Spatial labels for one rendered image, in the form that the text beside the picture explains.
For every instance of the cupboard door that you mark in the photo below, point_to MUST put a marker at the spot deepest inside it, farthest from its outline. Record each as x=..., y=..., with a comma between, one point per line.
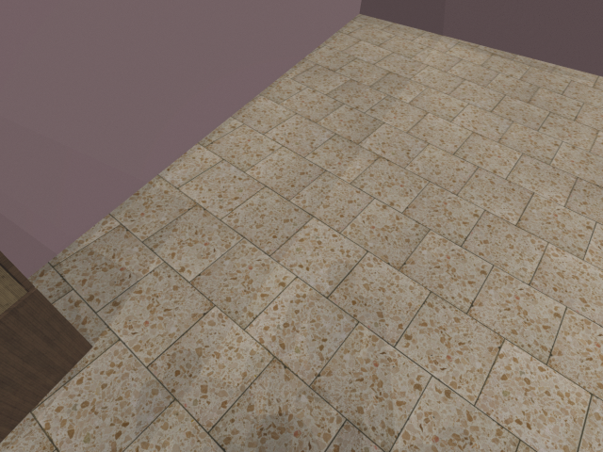
x=10, y=290

